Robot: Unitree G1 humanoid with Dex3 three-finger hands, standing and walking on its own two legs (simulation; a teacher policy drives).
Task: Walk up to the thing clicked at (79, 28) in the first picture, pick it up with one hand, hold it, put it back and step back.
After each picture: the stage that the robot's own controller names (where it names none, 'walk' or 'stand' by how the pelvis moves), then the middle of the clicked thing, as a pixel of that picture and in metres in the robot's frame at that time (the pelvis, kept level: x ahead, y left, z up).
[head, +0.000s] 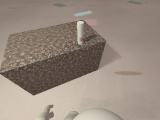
stand; (80, 33) +0.85 +0.18 +0.02
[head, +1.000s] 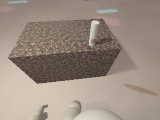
walk; (93, 34) +0.78 +0.09 +0.03
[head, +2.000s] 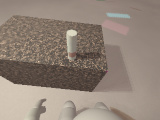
walk; (71, 46) +0.51 +0.20 +0.06
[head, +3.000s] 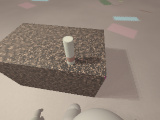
stand; (69, 52) +0.48 +0.22 +0.05
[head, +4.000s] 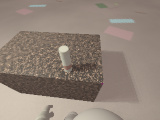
stand; (66, 60) +0.44 +0.23 +0.02
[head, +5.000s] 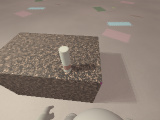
stand; (65, 60) +0.45 +0.23 +0.02
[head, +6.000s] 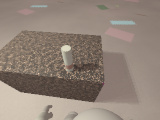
stand; (68, 59) +0.45 +0.22 +0.02
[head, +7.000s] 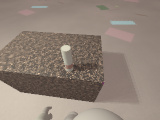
stand; (67, 59) +0.45 +0.22 +0.02
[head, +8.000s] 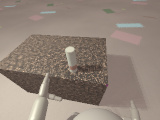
rise first; (71, 61) +0.45 +0.21 +0.02
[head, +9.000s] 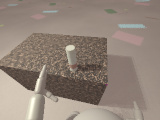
go down; (72, 59) +0.47 +0.21 +0.03
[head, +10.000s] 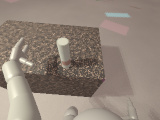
go down; (64, 55) +0.45 +0.20 +0.06
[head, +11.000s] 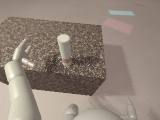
approach; (65, 52) +0.45 +0.20 +0.07
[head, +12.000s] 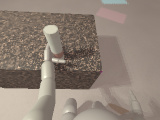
close; (56, 46) +0.46 +0.22 +0.10
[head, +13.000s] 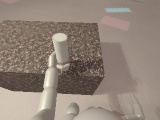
lift; (62, 55) +0.39 +0.19 +0.13
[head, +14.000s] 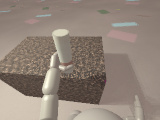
lift; (65, 54) +0.32 +0.17 +0.24
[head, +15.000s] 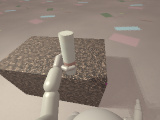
hold; (68, 55) +0.33 +0.17 +0.22
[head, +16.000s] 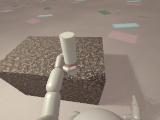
hold; (70, 56) +0.33 +0.14 +0.22
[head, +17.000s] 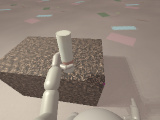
crouch; (66, 54) +0.34 +0.17 +0.22
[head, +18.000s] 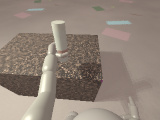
crouch; (61, 43) +0.43 +0.21 +0.21
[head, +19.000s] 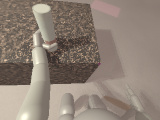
lower; (48, 32) +0.51 +0.23 +0.14
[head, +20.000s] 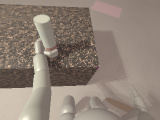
lower; (48, 40) +0.49 +0.23 +0.12
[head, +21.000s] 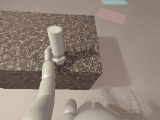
lower; (57, 48) +0.45 +0.21 +0.10
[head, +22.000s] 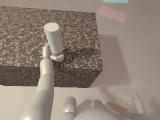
lower; (56, 45) +0.46 +0.21 +0.11
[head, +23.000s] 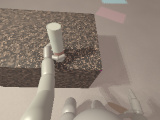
draw back; (57, 45) +0.47 +0.21 +0.10
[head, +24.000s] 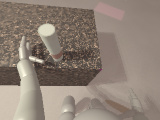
rise; (53, 46) +0.44 +0.22 +0.11
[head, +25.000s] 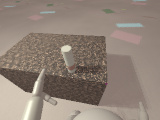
sink last; (69, 60) +0.43 +0.22 +0.06
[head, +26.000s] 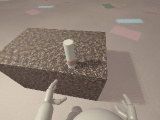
stand; (70, 55) +0.46 +0.21 +0.07
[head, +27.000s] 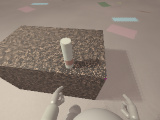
stand; (67, 55) +0.45 +0.21 +0.08
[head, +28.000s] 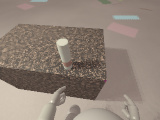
stand; (65, 56) +0.42 +0.21 +0.09
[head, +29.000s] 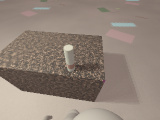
stand; (69, 59) +0.45 +0.21 +0.02
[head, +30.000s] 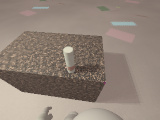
stand; (69, 61) +0.44 +0.20 +0.02
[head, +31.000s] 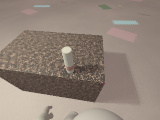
stand; (68, 61) +0.43 +0.21 +0.02
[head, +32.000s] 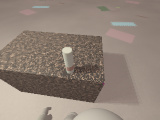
walk; (68, 61) +0.43 +0.21 +0.02
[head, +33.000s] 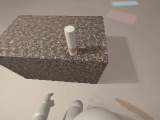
walk; (71, 42) +0.55 +0.19 +0.04
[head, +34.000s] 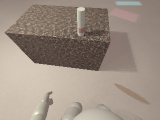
walk; (80, 23) +0.81 +0.18 +0.05
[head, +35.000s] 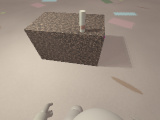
stand; (82, 22) +1.06 +0.24 +0.04
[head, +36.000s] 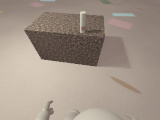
stand; (82, 23) +1.08 +0.17 +0.02
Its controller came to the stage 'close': yes
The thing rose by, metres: 0.20
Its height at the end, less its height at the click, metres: +0.00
